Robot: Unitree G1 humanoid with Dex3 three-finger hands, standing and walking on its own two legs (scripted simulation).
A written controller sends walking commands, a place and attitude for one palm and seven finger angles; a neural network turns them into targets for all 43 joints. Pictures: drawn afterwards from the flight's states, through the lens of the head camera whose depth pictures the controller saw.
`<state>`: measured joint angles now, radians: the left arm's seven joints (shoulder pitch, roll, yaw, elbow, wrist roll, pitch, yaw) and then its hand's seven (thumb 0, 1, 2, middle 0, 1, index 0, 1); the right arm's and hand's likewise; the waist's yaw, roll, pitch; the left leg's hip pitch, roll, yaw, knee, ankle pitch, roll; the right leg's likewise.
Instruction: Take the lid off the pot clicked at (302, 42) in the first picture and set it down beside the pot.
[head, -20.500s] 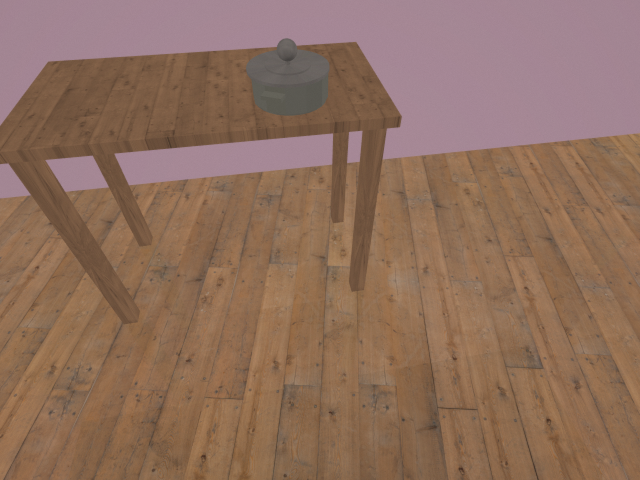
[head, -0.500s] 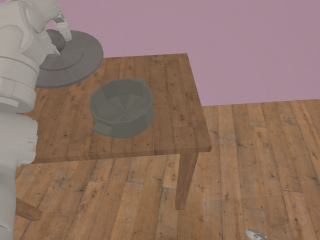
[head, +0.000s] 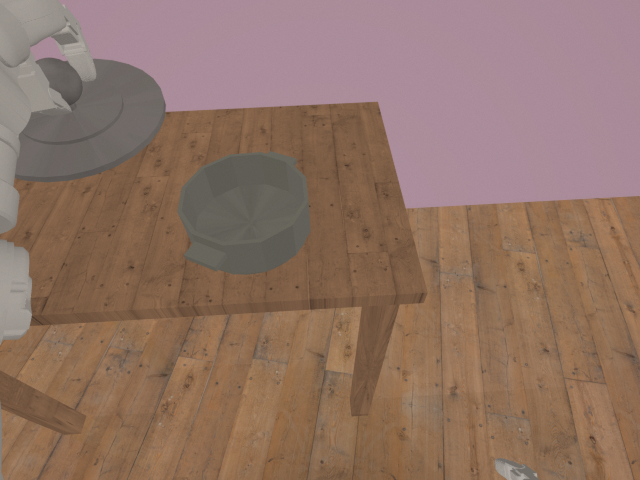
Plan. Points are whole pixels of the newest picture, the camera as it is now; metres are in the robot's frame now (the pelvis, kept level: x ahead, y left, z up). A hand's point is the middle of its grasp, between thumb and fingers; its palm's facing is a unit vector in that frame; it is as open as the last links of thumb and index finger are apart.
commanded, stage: move the lid sideways beside the pot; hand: left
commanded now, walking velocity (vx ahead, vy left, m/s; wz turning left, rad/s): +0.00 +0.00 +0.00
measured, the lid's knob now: (55, 82) +0.49 +0.29 +0.25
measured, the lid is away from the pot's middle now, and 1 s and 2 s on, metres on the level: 0.18 0.23 0.22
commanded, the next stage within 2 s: lower the lid onto the table in 0.56 s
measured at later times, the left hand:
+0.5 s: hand out of the picture +0.45 +0.33 +0.27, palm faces -0.22 -0.07 -0.97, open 7.9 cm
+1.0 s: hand (15, 103) +0.47 +0.33 +0.24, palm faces -0.27 -0.10 -0.96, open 7.9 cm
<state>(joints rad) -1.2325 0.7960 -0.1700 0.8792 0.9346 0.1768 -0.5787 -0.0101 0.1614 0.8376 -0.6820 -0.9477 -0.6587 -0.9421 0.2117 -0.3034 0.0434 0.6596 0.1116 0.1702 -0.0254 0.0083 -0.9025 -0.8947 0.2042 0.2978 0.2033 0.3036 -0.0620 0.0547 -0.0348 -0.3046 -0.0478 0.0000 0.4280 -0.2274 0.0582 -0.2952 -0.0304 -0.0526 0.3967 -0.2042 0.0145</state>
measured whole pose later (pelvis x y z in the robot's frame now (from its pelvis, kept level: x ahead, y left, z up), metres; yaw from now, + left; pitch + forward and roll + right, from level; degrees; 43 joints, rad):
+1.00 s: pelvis +0.01 +0.01 +0.00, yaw +0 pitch +8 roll -2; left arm -1.24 0.90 -0.11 1.00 0.96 0.07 -0.58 -0.01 0.16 0.84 -0.68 -0.95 -0.66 -0.94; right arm 0.25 -0.30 0.04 0.67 0.12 0.17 -0.02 0.01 -0.90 -0.89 0.21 0.30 0.20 0.30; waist -0.08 0.04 -0.02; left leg -0.34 -0.05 0.01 0.45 -0.25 0.07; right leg -0.32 -0.03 -0.05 0.38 -0.20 0.03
